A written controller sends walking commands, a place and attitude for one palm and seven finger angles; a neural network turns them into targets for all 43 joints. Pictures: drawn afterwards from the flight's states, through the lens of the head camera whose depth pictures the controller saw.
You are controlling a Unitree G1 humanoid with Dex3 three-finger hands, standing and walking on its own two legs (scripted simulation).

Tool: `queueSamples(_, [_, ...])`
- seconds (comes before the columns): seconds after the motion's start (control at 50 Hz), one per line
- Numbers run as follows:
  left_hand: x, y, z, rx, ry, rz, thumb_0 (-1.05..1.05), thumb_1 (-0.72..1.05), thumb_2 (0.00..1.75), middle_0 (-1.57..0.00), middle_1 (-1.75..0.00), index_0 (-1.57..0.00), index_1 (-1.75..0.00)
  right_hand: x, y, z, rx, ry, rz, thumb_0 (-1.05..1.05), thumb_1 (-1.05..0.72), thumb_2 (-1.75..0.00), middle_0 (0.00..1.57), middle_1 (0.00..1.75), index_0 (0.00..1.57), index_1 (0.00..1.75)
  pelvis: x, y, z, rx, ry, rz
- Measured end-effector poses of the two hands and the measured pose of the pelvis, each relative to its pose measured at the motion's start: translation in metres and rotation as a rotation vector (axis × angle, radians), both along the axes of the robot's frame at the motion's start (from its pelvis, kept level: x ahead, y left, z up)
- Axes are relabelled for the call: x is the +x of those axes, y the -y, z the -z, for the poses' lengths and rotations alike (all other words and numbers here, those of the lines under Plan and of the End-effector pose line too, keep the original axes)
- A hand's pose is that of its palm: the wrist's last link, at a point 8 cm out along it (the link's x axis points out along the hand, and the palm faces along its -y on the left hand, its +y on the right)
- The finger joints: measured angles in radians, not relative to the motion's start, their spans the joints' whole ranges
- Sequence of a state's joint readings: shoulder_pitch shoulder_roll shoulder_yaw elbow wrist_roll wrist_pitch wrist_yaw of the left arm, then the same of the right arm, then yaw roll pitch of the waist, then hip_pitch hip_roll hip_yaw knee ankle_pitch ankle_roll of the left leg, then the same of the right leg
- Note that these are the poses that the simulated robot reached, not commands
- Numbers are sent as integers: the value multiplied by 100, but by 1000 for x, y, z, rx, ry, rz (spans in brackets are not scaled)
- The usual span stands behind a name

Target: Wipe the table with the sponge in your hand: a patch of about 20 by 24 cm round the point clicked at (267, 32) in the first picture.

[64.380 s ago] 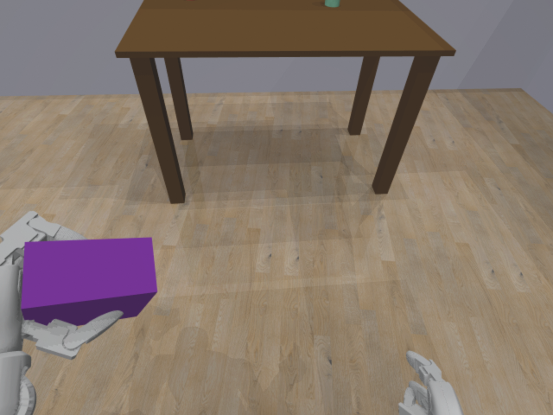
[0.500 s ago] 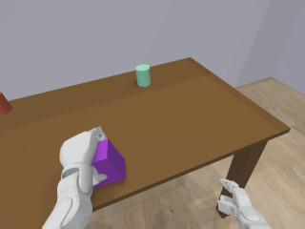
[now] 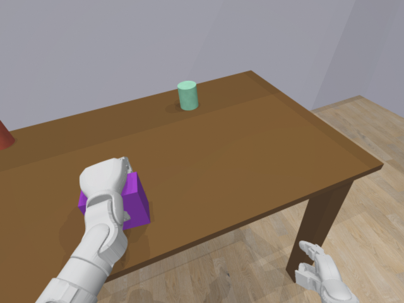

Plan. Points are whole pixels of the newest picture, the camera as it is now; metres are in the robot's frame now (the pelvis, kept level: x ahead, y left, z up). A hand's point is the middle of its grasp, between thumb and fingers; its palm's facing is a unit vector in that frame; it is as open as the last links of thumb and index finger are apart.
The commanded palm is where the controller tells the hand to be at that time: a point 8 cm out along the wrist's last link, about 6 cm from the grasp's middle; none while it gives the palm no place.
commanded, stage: wipe forward along the middle lane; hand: left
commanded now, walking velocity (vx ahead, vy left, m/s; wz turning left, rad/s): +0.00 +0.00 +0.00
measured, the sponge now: (120, 209) +0.30 +0.23 +0.03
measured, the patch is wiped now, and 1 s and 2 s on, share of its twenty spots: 1.00 1.00 1.00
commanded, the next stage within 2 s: slide back across to the first lane in 1.08 s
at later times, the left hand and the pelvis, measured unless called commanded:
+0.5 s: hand (110, 178) +0.35 +0.25 +0.08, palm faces -0.02 -0.08 -1.00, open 10.2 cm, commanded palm +0.33 +0.26 +0.12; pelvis +0.00 +0.00 +0.00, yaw +1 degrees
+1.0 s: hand (104, 162) +0.40 +0.29 +0.09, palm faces -0.06 -0.05 -1.00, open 10.3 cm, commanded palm +0.38 +0.29 +0.12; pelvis +0.00 +0.01 +0.00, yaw +2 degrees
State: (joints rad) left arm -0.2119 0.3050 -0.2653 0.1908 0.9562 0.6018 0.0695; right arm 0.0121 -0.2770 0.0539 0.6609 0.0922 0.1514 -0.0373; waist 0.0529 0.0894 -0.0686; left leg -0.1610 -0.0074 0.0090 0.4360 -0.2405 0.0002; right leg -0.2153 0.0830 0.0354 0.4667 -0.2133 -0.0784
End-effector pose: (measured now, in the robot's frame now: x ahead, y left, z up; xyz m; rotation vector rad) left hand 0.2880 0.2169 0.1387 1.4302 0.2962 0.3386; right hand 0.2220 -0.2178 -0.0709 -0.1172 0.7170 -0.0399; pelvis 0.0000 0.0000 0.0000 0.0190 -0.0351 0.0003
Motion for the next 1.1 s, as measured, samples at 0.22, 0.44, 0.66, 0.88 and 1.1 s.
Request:
queueSamples(0.22, [23,-12,-3,22,-38,-12,0,-56,105,-70,-133,-78,-127,-15,11,8,-49,-40,19,1,-90,-90,20,30,20,30,-5,5,1,-1,-18,-15])
queueSamples(0.44, [43,-27,-1,33,-69,-4,1,-56,105,-70,-133,-78,-129,-44,26,23,-70,-120,74,1,-90,-90,20,30,20,30,-5,3,1,-3,-56,-13])
queueSamples(0.66, [54,-35,-2,42,-71,8,1,-57,106,-72,-132,-79,-128,-60,24,32,-76,-174,92,1,-91,-90,20,30,20,30,-6,-2,1,-6,-76,-18])
queueSamples(0.88, [82,-53,-5,65,-101,2,2,-57,106,-72,-133,-78,-130,-71,20,34,-87,-202,103,1,-90,-90,20,30,20,30,-7,-6,1,-11,-111,-29])
queueSamples(1.1, [103,-69,-3,59,-108,10,2,-58,106,-72,-132,-78,-130,-91,20,41,-108,-293,136,1,-90,-90,20,30,20,30,1,-16,1,-20,-144,-26])
